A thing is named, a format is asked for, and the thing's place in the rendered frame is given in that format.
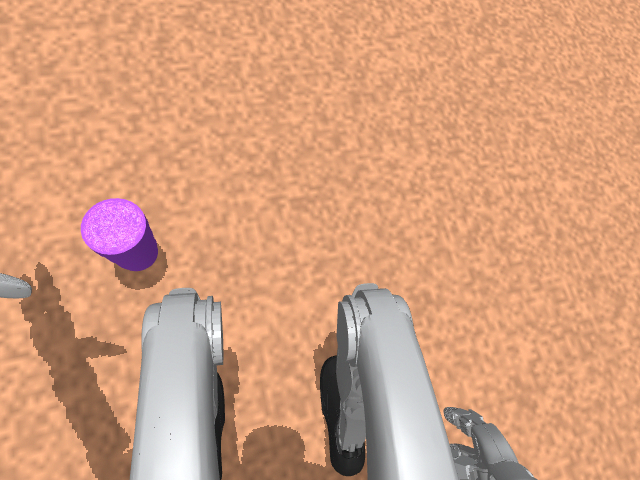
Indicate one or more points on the right robot arm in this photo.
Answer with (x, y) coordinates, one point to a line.
(508, 470)

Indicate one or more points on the right robot hand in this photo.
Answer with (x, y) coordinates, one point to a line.
(490, 446)

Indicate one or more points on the cup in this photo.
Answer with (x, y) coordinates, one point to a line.
(118, 230)

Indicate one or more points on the left robot hand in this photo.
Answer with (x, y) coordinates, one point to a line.
(12, 287)

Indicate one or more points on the right robot foot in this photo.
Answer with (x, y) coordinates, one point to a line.
(344, 462)

